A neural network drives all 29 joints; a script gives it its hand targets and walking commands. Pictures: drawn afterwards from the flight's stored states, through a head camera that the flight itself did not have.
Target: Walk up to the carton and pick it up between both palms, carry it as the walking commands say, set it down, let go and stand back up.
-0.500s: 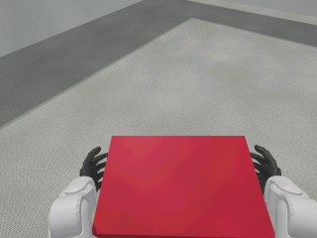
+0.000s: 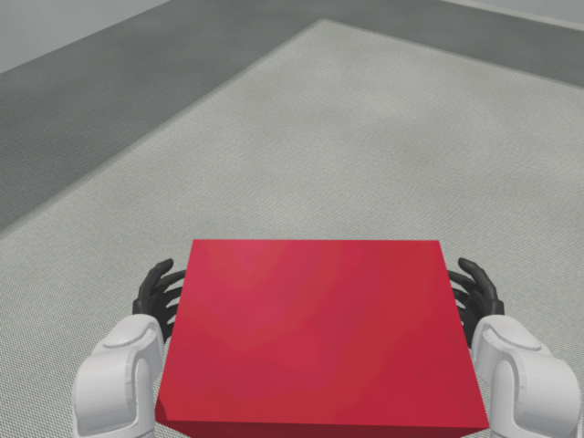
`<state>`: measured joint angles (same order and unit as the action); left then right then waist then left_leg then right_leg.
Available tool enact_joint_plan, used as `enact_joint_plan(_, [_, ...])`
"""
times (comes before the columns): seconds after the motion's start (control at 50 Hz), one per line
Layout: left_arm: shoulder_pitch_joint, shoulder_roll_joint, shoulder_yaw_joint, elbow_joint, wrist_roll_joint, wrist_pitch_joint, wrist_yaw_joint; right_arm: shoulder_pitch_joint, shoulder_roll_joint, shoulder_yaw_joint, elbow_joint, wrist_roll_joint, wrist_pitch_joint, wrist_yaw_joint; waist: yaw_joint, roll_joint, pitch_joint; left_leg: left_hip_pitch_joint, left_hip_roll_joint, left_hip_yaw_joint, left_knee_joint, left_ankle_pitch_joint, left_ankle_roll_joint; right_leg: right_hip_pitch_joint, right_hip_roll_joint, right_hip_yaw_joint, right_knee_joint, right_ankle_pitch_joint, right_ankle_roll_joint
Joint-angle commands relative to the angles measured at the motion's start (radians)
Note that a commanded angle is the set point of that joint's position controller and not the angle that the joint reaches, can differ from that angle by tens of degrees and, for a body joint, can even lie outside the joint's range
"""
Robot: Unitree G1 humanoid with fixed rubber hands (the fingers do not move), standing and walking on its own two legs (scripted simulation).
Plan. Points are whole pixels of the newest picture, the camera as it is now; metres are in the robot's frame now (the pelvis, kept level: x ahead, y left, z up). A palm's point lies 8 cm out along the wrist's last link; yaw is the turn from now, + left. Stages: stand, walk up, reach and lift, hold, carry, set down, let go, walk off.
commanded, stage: carry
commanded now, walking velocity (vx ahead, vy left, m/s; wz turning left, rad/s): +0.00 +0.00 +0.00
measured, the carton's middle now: (313, 353) +0.25 +0.00 -0.02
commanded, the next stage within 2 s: none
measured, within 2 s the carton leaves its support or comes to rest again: neither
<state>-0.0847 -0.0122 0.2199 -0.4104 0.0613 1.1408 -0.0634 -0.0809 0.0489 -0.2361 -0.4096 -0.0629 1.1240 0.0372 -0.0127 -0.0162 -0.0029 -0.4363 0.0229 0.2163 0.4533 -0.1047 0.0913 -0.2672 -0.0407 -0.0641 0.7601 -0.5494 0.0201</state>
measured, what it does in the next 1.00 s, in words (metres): steps on the spot: right foot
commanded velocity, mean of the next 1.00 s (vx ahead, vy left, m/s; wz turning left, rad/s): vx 0.00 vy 0.00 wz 0.00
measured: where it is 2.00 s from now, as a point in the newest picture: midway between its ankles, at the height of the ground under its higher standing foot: outside the picture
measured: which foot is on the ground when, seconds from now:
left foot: down 0.00-1.00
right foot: up 0.00-0.06, down 0.08-1.00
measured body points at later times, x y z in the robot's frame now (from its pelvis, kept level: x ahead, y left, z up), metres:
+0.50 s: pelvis +0.11 -0.01 +0.00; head +0.12 -0.02 +0.45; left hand +0.38 +0.18 +0.08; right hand +0.38 -0.21 +0.08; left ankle +0.09 +0.08 -0.73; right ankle +0.00 -0.11 -0.73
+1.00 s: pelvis +0.09 -0.01 +0.00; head +0.08 -0.01 +0.45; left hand +0.36 +0.18 +0.07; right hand +0.35 -0.22 +0.07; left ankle +0.09 +0.08 -0.73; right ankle +0.00 -0.11 -0.73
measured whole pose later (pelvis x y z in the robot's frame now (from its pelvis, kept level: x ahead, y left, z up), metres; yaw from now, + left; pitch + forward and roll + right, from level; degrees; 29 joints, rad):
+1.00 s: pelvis +0.09 -0.01 +0.00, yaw -1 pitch +4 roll +0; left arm -0.07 -0.03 0.22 -0.36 0.08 1.14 -0.05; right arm -0.10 0.02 -0.22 -0.34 -0.07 1.14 0.04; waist -0.01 0.00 -0.11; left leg -0.34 0.03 0.16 0.58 -0.30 0.04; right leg -0.18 -0.05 -0.14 0.53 -0.41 0.00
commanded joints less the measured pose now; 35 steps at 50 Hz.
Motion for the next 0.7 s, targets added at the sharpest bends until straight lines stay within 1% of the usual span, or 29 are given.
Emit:
enact_joint_plan(0.0, [-0.395,-0.816,-0.827,-0.195,-0.349,-0.014,-0.144,-0.405,0.773,0.843,-0.2,0.402,0.005,0.194,0.007,0.175,-0.443,0.432,0.256,-0.242,-0.191,0.263,-0.024,0.025,0.023,-0.045,-0.197,0.024,-0.012])
enact_joint_plan(0.02, [-0.371,-0.81,-0.825,-0.189,-0.341,-0.016,-0.142,-0.379,0.769,0.843,-0.192,0.39,0.006,0.194,0.01,0.16,-0.452,0.434,0.252,-0.235,-0.186,0.241,-0.024,0.053,0.019,-0.058,-0.28,0.097,-0.016])
enact_joint_plan(0.04, [-0.349,-0.806,-0.826,-0.181,-0.335,-0.018,-0.142,-0.364,0.76,0.844,-0.186,0.381,0.007,0.192,0.017,0.137,-0.45,0.418,0.236,-0.208,-0.169,0.231,-0.034,0.094,0.007,-0.072,-0.378,0.216,-0.015])
enact_joint_plan(0.06, [-0.345,-0.8,-0.83,-0.185,-0.333,-0.019,-0.141,-0.354,0.753,0.848,-0.183,0.373,0.007,0.191,0.017,0.11,-0.447,0.382,0.215,-0.183,-0.154,0.222,-0.048,0.142,-0.022,-0.067,-0.41,0.308,-0.015])
enact_joint_plan(0.08, [-0.346,-0.792,-0.831,-0.187,-0.333,-0.02,-0.142,-0.349,0.744,0.854,-0.182,0.366,0.006,0.19,0.019,0.076,-0.432,0.348,0.19,-0.146,-0.123,0.194,-0.064,0.16,-0.071,-0.039,-0.43,0.366,-0.021])
enact_joint_plan(0.1, [-0.353,-0.783,-0.831,-0.186,-0.331,-0.02,-0.144,-0.365,0.732,0.862,-0.19,0.364,0.005,0.19,0.016,0.035,-0.401,0.323,0.161,-0.112,-0.078,0.17,-0.073,0.147,-0.112,-0.003,-0.416,0.453,-0.03])
enact_joint_plan(0.12, [-0.362,-0.774,-0.83,-0.177,-0.329,-0.013,-0.147,-0.362,0.716,0.855,-0.178,0.355,0.007,0.185,0.01,0.017,-0.376,0.284,0.147,-0.114,-0.048,0.177,-0.073,0.159,-0.142,0.013,-0.383,0.601,-0.036])
enact_joint_plan(0.14, [-0.367,-0.764,-0.832,-0.171,-0.327,-0.009,-0.151,-0.379,0.708,0.859,-0.177,0.36,0.012,0.184,0.008,0.001,-0.354,0.275,0.152,-0.125,-0.03,0.246,-0.074,0.151,-0.152,0.015,-0.356,0.698,-0.037])
enact_joint_plan(0.16, [-0.369,-0.751,-0.831,-0.17,-0.328,-0.002,-0.152,-0.379,0.7,0.855,-0.165,0.358,0.02,0.183,0.008,-0.002,-0.349,0.275,0.153,-0.13,0.007,0.338,-0.074,0.155,-0.147,0.005,-0.34,0.777,-0.032])
enact_joint_plan(0.18, [-0.364,-0.74,-0.828,-0.164,-0.328,0.006,-0.153,-0.375,0.693,0.847,-0.152,0.356,0.029,0.182,0.008,-0.003,-0.352,0.276,0.149,-0.131,0.036,0.402,-0.076,0.159,-0.141,0.001,-0.323,0.837,-0.028])
enact_joint_plan(0.22, [-0.35,-0.725,-0.814,-0.133,-0.326,0.018,-0.155,-0.357,0.683,0.828,-0.11,0.348,0.042,0.178,0.008,-0.005,-0.361,0.271,0.14,-0.13,0.081,0.456,-0.078,0.159,-0.132,0.0,-0.292,0.916,-0.024])
enact_joint_plan(0.26, [-0.352,-0.728,-0.806,-0.103,-0.33,0.024,-0.158,-0.358,0.686,0.817,-0.082,0.342,0.046,0.174,0.01,-0.004,-0.361,0.266,0.132,-0.123,0.105,0.488,-0.079,0.154,-0.126,-0.003,-0.275,0.961,-0.023])
enact_joint_plan(0.32, [-0.394,-0.745,-0.809,-0.106,-0.347,0.024,-0.162,-0.393,0.703,0.816,-0.087,0.35,0.044,0.171,0.011,-0.004,-0.352,0.263,0.117,-0.111,0.121,0.509,-0.078,0.147,-0.113,-0.013,-0.264,0.975,-0.023])
enact_joint_plan(0.4, [-0.423,-0.761,-0.81,-0.133,-0.359,0.02,-0.161,-0.422,0.717,0.819,-0.118,0.361,0.041,0.168,0.012,-0.008,-0.362,0.273,0.101,-0.107,0.103,0.493,-0.072,0.16,-0.104,-0.023,-0.259,0.949,-0.026])
enact_joint_plan(0.52, [-0.408,-0.755,-0.802,-0.15,-0.349,0.018,-0.153,-0.41,0.711,0.816,-0.131,0.36,0.04,0.164,0.01,0.019,-0.394,0.318,0.109,-0.125,0.114,0.589,-0.058,0.155,-0.087,-0.031,-0.25,0.872,-0.025])
enact_joint_plan(0.56, [-0.406,-0.753,-0.8,-0.15,-0.346,0.016,-0.152,-0.41,0.71,0.815,-0.131,0.359,0.039,0.163,0.009,0.018,-0.392,0.308,0.107,-0.127,0.119,0.568,-0.058,0.161,-0.088,-0.028,-0.255,0.874,-0.027])
enact_joint_plan(0.64, [-0.411,-0.748,-0.796,-0.141,-0.342,0.014,-0.149,-0.418,0.706,0.81,-0.122,0.354,0.036,0.162,0.009,0.001,-0.382,0.278,0.099,-0.125,0.118,0.476,-0.061,0.179,-0.101,-0.019,-0.254,0.908,-0.036])
enact_joint_plan(0.68, [-0.413,-0.746,-0.793,-0.133,-0.339,0.013,-0.148,-0.42,0.704,0.805,-0.112,0.351,0.035,0.162,0.008,0.0,-0.382,0.278,0.102,-0.13,0.122,0.466,-0.06,0.175,-0.106,-0.017,-0.25,0.898,-0.038])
